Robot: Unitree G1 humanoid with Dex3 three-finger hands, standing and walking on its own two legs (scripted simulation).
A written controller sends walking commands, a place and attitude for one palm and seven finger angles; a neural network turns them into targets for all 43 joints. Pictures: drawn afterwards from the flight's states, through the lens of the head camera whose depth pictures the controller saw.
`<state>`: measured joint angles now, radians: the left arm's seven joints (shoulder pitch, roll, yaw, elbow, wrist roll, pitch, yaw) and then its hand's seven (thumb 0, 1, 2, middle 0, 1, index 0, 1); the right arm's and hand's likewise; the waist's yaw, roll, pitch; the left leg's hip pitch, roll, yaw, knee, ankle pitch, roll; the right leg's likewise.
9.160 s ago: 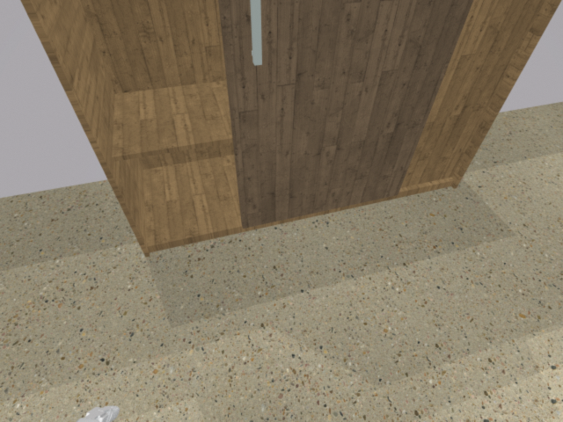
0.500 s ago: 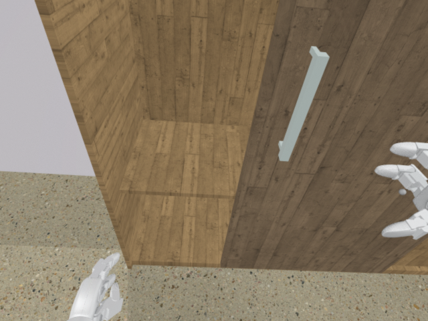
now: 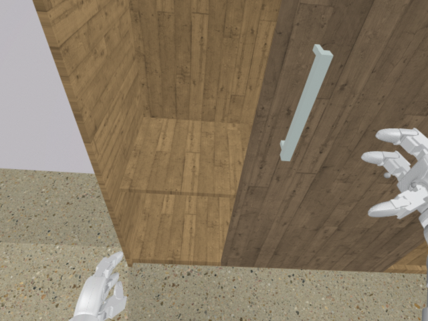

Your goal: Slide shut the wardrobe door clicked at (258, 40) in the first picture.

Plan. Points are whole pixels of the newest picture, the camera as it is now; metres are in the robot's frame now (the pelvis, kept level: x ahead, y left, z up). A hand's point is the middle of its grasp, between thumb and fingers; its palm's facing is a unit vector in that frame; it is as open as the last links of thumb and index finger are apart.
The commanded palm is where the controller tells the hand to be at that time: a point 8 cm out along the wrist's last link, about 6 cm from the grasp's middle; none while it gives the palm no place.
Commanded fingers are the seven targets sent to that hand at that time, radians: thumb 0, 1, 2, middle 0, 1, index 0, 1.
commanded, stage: move the hooked fingers beside the handle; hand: right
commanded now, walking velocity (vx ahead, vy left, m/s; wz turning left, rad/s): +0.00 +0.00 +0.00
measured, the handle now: (299, 108) +0.51 -0.16 +0.18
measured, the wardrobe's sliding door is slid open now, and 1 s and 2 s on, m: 0.41 0.41 0.41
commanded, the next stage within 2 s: none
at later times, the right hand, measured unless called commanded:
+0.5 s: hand (367, 155) +0.36 -0.25 +0.18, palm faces +0.03 +1.00 -0.04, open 14.0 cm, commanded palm +0.34 -0.30 +0.18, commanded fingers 0.00 0.50 -0.30 0.30 1.20 0.30 1.20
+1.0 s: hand (348, 137) +0.42 -0.24 +0.18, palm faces +0.03 +1.00 -0.03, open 14.0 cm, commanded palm +0.40 -0.29 +0.17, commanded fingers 0.00 0.50 -0.30 0.30 1.20 0.30 1.20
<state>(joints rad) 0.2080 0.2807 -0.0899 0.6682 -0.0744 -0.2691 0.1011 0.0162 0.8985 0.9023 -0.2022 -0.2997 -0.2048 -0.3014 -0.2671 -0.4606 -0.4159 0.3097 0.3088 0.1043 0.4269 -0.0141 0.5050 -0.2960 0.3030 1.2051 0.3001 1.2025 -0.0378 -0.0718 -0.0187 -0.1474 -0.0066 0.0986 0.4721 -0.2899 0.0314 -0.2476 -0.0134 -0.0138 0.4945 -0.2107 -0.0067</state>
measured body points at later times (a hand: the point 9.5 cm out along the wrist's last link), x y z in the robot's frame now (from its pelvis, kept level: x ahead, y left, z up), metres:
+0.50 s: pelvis +0.01 -0.02 +0.00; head +0.00 +0.00 +0.45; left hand +0.16 +0.23 -0.09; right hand +0.36 -0.31 +0.19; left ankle -0.02 +0.09 -0.74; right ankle +0.04 -0.12 -0.74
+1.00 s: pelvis +0.01 -0.01 +0.00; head +0.01 +0.00 +0.45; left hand +0.12 +0.25 -0.10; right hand +0.41 -0.29 +0.18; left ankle -0.02 +0.09 -0.74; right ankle +0.04 -0.12 -0.74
